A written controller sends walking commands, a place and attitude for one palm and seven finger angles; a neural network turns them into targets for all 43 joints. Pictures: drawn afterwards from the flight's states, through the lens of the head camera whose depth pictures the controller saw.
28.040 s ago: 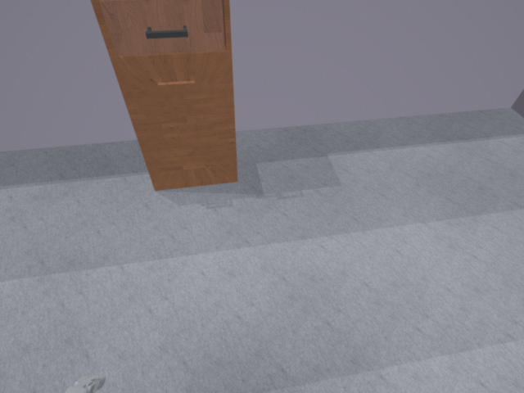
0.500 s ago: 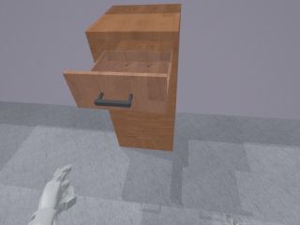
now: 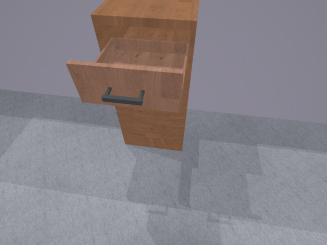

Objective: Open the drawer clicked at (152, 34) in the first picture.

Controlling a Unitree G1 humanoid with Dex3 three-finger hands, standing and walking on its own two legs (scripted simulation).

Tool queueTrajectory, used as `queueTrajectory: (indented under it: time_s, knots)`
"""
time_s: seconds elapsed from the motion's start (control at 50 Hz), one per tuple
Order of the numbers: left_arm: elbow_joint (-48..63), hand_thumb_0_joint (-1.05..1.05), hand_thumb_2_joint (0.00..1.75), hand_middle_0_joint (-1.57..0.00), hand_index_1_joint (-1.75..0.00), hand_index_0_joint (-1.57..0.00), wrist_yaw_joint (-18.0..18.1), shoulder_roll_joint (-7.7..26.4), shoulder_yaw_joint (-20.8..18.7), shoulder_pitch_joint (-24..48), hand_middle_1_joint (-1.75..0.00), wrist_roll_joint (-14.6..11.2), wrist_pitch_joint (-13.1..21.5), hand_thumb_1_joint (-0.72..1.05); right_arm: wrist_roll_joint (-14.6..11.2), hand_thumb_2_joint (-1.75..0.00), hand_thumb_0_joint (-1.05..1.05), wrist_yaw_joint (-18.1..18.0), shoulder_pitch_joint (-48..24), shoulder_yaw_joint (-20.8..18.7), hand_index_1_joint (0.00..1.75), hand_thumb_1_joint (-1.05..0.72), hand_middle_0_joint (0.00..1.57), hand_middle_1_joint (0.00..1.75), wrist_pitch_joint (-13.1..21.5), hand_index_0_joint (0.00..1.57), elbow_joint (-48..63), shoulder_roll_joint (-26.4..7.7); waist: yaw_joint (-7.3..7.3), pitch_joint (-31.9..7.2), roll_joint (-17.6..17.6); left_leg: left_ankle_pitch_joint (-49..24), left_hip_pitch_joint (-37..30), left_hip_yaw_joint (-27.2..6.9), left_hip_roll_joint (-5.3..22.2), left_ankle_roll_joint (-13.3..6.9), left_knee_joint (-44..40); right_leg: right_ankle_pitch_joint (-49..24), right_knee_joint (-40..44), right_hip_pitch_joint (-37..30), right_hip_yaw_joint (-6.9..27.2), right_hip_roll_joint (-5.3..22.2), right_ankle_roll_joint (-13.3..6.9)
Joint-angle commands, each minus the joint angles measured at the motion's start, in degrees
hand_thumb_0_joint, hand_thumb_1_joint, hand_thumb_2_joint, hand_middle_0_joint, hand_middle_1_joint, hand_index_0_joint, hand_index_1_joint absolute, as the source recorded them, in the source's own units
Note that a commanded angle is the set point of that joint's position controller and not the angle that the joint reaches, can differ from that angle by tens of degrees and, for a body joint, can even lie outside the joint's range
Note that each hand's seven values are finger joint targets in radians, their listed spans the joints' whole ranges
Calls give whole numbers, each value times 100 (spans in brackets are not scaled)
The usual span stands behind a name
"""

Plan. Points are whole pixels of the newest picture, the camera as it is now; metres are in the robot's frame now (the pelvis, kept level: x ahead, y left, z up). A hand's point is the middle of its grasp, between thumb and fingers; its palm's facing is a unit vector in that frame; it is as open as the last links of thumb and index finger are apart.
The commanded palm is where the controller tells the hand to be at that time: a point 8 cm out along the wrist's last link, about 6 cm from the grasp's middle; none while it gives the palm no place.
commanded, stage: let the arm hang, fingers relaxed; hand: left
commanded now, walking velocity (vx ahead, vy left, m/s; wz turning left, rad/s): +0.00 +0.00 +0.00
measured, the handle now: (123, 95) +0.56 +0.17 +0.03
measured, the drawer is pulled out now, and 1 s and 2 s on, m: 0.30 0.30 0.30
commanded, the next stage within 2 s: look to check the result in 0.44 s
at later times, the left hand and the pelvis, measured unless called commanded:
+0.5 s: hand out of the picture -0.01 +0.15 -0.18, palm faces +0.05 -0.99 -0.16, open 7.4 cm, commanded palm none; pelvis +0.00 +0.00 +0.00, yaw -1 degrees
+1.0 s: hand out of the picture +0.01 +0.15 -0.18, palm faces +0.04 -0.98 -0.18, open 7.4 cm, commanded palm none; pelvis +0.02 -0.01 +0.00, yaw -1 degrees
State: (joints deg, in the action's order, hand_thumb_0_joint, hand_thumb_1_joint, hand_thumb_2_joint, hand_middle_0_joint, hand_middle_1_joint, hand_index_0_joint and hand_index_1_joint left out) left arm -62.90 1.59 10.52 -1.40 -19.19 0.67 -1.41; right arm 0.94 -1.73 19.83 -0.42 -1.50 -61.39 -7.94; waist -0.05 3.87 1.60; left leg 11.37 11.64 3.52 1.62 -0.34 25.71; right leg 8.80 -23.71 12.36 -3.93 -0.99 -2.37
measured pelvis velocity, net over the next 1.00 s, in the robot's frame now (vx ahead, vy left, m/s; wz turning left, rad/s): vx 0.02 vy -0.01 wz -0.02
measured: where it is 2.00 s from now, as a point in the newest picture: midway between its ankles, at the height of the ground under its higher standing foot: outside the picture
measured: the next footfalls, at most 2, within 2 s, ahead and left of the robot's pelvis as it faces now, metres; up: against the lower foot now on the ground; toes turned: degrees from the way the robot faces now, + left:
none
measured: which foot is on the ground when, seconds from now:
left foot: down 0.00-1.00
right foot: down 0.00-1.00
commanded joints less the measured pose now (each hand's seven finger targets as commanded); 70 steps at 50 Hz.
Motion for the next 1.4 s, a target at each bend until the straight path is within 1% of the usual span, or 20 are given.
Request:
queueTrajectory:
  time_s: [0.0, 0.1, 0.16, 0.26, 0.34, 0.38, 0.4, 0.54, 0.56, 0.62, 0.7, 0.74, 0.86, 1.02, 1.04, 1.08, 1.14, 1.18, 1.28, 1.38]
  knots:
    - [120, 0, 90, -20, -30, -20, 17, 450, -49, -188, -30, 0, 125, 90, -4, -90, 0, -21, 521, -89, 30, -90, 20, 30, 85, 20, 29, -456, -47, 271, -316, 890, 257, -565, 393, -192, -739, 1281, 771, 302, 778, 545, -73]
    - [27, 0, 90, -20, -30, -20, 43, 329, -60, -253, -30, 10, 127, 90, 4, -90, 0, -27, 591, -89, 30, -90, 20, 30, 80, 20, -97, -294, -46, 374, -175, 986, 341, -543, 363, -193, -757, 1369, 746, 428, 790, 531, -62]
    - [-2, 0, 90, -20, -30, -20, 57, 255, -55, -318, -30, 9, 145, 90, 0, -90, 0, -35, 614, -95, 30, -90, 20, 30, 90, 20, -136, -187, -36, 352, -219, 890, 329, -530, 363, -200, -739, 1239, 726, 395, 780, 526, -64]
    - [-29, 0, 90, -20, -30, -20, 70, 158, -69, -310, -30, 11, 154, 90, -1, -90, 0, -57, 648, -99, 30, -90, 20, 30, 108, 20, -184, -84, -34, 398, 41, 907, 400, -545, 383, -184, -779, 1058, 640, 377, 744, 504, -75]
    - [-57, 0, 90, -20, -30, -20, 76, 110, -65, -348, -30, 8, 165, 90, -10, -90, 0, -68, 612, -109, 30, -90, 20, 30, 115, 20, -174, -68, -15, 377, -67, 809, 325, -531, 373, -178, -736, 1011, 631, 397, 779, 497, -84]
    - [-57, 0, 90, -20, -30, -20, 71, 90, -77, -326, -30, 10, 161, 90, 3, -90, 0, -70, 637, -113, 30, -90, 20, 30, 109, 20, -185, -39, -32, 382, 70, 807, 343, -491, 349, -171, -716, 1012, 646, 391, 792, 513, -89]
    - [-58, 0, 90, -20, -30, -20, 70, 97, -85, -305, -30, 11, 163, 90, -2, -90, 0, -70, 651, -110, 30, -90, 20, 30, 110, 20, -185, -27, -41, 395, 12, 777, 347, -496, 352, -171, -714, 995, 643, 388, 789, 522, -91]
    - [-55, 0, 90, -20, -30, -20, 78, 82, -78, -304, -30, 1, 182, 90, -9, -90, 0, -72, 655, -128, 30, -90, 20, 30, 108, 20, -182, -53, -56, 211, -148, 566, 108, -446, 353, -160, -596, 1015, 705, 412, 834, 530, -97]
    - [-59, 0, 90, -20, -30, -20, 76, 73, -76, -262, -30, -1, 178, 90, -3, -90, 0, -74, 670, -127, 30, -90, 20, 30, 110, 20, -191, -41, -69, 238, -68, 549, 148, -455, 358, -164, -609, 952, 696, 373, 820, 539, -97]
    - [-87, 0, 90, -20, -30, -20, 75, 99, -79, -253, -30, -5, 184, 90, -12, -90, 0, -76, 627, -116, 30, -90, 20, 30, 117, 20, -210, -59, -60, 218, -149, 416, 103, -441, 356, -151, -598, 840, 681, 321, 829, 561, -101]
    - [-88, 0, 90, -20, -30, -20, 80, 103, -78, -241, -30, -8, 185, 90, -11, -90, 0, -78, 580, -114, 30, -90, 20, 30, 112, 20, -229, -61, -59, 255, -50, 387, 81, -416, 369, -134, -610, 789, 699, 305, 825, 557, -96]
    - [-100, 0, 90, -20, -30, -20, 88, 102, -70, -270, -30, -4, 185, 90, -20, -90, 0, -76, 527, -127, 30, -90, 20, 30, 110, 20, -225, -71, -37, 297, -108, 393, 17, -431, 376, -138, -622, 827, 721, 376, 831, 535, -91]
    - [-94, 0, 90, -20, -30, -20, 87, 114, -70, -194, -30, -7, 189, 90, -13, -90, 0, -75, 505, -126, 30, -90, 20, 30, 106, 20, -245, -70, -69, 270, -99, 350, 7, -394, 371, -126, -612, 776, 752, 297, 834, 556, -81]
    - [-114, 0, 90, -20, -30, -20, 89, 111, -76, -147, -30, -14, 214, 90, -21, -90, 0, -89, 398, -122, 30, -90, 20, 30, 146, 20, -264, -111, -50, 127, -30, 37, -127, -391, 415, -104, -639, 237, 648, 82, 787, 575, -90]
    - [-117, 0, 90, -20, -30, -20, 96, 105, -70, -169, -30, -12, 214, 90, -29, -90, 0, -92, 370, -129, 30, -90, 20, 30, 143, 20, -247, -100, -39, 176, -145, 28, -165, -416, 427, -109, -633, 236, 650, 139, 796, 543, -87]
    - [-112, 0, 90, -20, -30, -20, 91, 123, -76, -120, -30, -13, 206, 90, -24, -90, 0, -90, 384, -122, 30, -90, 20, 30, 138, 20, -281, -104, -53, 197, -42, 46, -108, -393, 423, -99, -656, 219, 651, 67, 780, 566, -80]
    - [-118, 0, 90, -20, -30, -20, 96, 124, -72, -141, -30, -9, 209, 90, -26, -90, 0, -88, 347, -132, 30, -90, 20, 30, 126, 20, -269, -117, -46, 253, -140, 106, -157, -388, 419, -93, -656, 341, 701, 144, 794, 543, -75]
    - [-118, 0, 90, -20, -30, -20, 89, 130, -72, -110, -30, -15, 203, 90, -17, -90, 0, -88, 346, -123, 30, -90, 20, 30, 129, 20, -284, -119, -49, 258, -35, 92, -132, -382, 407, -101, -663, 320, 698, 110, 804, 565, -75]
    - [-129, 0, 90, -20, -30, -20, 92, 151, -76, -77, -30, -20, 215, 90, -24, -90, 0, -97, 318, -118, 30, -90, 20, 30, 142, 20, -296, -157, -53, 112, -142, -115, -228, -387, 436, -92, -645, -1, 634, -49, 775, 569, -74]
    - [-129, 0, 90, -20, -30, -20, 95, 158, -77, -56, -30, -18, 219, 90, -27, -90, 0, -101, 255, -118, 30, -90, 20, 30, 148, 20, -301, -170, -53, 116, -52, -209, -269, -379, 442, -84, -658, -153, 628, -90, 756, 589, -70]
